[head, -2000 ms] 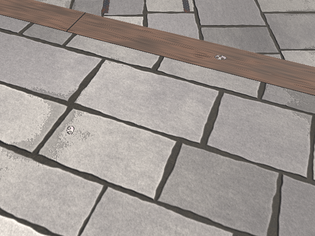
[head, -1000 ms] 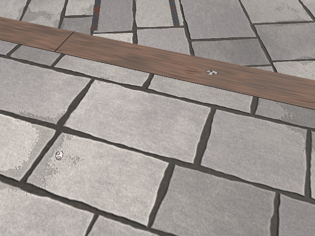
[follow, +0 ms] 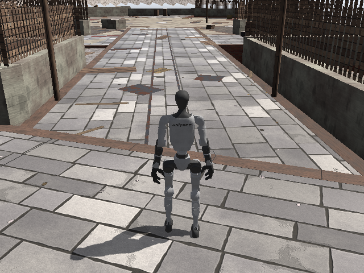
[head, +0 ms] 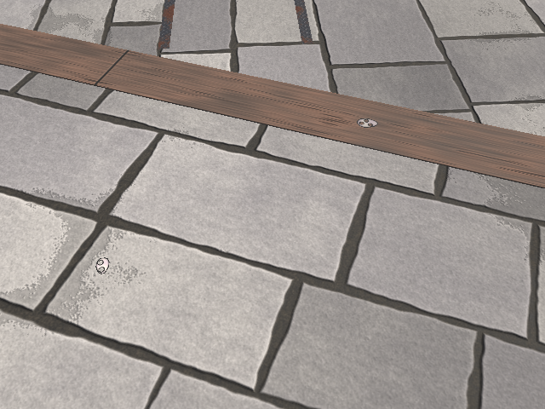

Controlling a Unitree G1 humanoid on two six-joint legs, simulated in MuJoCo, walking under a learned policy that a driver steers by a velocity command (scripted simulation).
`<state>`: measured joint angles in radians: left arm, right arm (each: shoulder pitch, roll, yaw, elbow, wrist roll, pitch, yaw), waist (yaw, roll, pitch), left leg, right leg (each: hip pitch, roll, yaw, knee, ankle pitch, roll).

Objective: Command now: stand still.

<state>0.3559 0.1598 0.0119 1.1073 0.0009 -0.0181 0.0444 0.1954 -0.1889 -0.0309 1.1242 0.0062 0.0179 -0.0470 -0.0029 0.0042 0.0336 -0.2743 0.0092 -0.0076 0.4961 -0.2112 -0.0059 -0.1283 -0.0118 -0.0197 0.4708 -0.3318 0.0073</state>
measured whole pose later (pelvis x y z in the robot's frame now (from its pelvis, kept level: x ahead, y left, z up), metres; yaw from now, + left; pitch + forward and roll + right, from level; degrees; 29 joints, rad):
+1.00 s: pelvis +0.10 +0.04 +0.00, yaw +0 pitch +1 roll +0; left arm 0.34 0.23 0.06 1.00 -0.04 -0.10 0.01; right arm 0.39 -0.19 -0.04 1.10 0.01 -0.11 0.01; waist -0.03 -0.03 -0.01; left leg -0.13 -0.03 0.07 0.42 -0.30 0.05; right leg -0.46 -0.05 0.01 1.19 -0.30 -0.08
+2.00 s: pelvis +0.67 +0.03 -0.01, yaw +0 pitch +2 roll -1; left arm 0.34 0.25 0.05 1.01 -0.03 -0.09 0.00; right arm 0.12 -0.24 -0.06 0.89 0.01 -0.11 0.03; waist 0.02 -0.01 0.03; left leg -0.43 -0.01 0.06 0.54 -0.15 0.06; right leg -0.28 0.00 0.04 1.11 -0.46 -0.05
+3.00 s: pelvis +1.23 +0.00 -0.01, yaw +13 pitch +1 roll -1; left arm 0.47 0.13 0.01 1.04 0.05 -0.12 -0.02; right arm 0.08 -0.18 -0.02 0.87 -0.04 -0.04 0.07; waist 0.05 0.01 0.01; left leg -0.63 0.04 0.05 0.63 0.03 0.09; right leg 0.17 -0.01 -0.29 0.19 -0.37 0.01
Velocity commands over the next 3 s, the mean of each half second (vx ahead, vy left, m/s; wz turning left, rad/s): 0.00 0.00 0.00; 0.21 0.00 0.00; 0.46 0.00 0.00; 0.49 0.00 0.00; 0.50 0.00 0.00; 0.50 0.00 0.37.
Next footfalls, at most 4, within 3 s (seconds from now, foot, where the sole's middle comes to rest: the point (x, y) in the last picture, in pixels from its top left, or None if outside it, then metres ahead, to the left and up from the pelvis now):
1.34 right None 0.48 -0.11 -0.77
1.90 left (239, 302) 0.79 0.12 -0.77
2.46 right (320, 213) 1.12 -0.12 -0.77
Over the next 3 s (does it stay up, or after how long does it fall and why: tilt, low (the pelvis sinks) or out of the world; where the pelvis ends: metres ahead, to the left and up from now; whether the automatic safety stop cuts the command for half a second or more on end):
stays up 1.23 0.00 -0.01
